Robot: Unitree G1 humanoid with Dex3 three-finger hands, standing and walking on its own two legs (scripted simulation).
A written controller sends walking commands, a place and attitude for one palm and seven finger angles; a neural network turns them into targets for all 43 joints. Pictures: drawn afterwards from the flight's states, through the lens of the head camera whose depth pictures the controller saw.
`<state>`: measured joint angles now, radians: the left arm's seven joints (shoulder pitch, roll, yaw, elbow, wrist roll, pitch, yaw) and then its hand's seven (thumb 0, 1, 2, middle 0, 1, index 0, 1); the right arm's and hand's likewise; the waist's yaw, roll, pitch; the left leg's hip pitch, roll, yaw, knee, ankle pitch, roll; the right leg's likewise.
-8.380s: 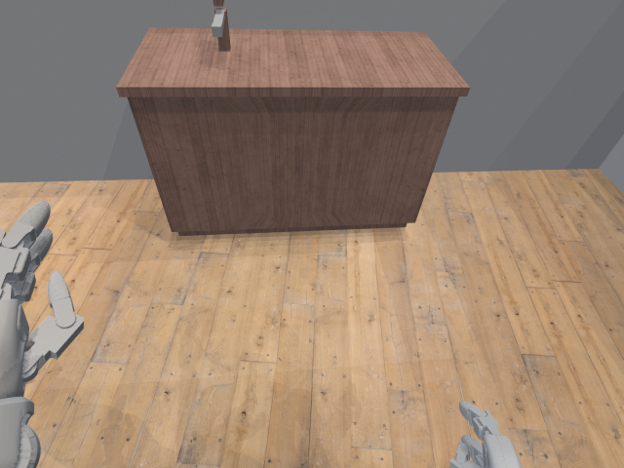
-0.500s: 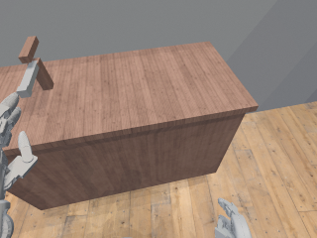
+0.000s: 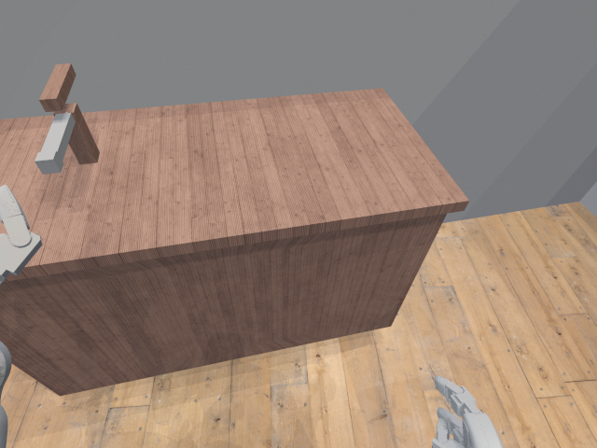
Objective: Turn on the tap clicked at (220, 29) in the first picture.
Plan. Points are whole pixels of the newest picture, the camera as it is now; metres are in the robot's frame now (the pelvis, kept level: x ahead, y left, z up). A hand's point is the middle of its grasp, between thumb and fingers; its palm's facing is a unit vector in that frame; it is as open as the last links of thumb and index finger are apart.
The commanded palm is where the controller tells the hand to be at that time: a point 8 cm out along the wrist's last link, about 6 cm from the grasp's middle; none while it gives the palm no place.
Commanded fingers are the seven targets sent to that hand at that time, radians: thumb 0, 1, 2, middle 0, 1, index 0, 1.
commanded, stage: come to a stop and stand still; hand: left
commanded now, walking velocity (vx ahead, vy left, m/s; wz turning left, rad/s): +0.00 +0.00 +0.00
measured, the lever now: (49, 162) +0.49 +0.48 +0.08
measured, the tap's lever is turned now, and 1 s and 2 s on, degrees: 0 0 0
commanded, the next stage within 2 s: look again from close up in 0.66 s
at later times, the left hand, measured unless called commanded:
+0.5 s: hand (44, 265) +0.24 +0.29 +0.17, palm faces +0.41 -0.86 -0.31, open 7.4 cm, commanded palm +0.18 +0.32 +0.18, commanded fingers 0.00 0.90 0.90 -0.20 -0.30 -0.20 -0.30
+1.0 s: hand (43, 265) +0.24 +0.29 +0.17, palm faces +0.42 -0.85 -0.31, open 7.4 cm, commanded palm +0.18 +0.32 +0.18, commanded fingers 0.00 0.90 0.90 -0.20 -0.30 -0.20 -0.30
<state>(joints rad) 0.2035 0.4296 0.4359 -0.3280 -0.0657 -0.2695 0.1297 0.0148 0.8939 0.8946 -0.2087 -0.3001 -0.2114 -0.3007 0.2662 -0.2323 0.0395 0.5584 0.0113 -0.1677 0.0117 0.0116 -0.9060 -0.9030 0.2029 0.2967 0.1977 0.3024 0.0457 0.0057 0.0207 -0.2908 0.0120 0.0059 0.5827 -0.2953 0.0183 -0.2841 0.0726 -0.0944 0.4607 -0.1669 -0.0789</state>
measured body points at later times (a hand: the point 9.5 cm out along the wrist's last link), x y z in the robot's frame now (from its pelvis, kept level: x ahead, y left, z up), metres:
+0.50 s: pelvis +0.02 +0.05 +0.01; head +0.02 +0.07 +0.46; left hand +0.21 +0.34 +0.18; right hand +0.20 -0.18 -0.05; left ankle +0.02 +0.11 -0.73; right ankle +0.05 -0.07 -0.73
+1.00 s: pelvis +0.02 +0.05 +0.01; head +0.03 +0.06 +0.46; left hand +0.21 +0.34 +0.19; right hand +0.20 -0.18 -0.06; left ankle +0.02 +0.11 -0.73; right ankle +0.05 -0.07 -0.73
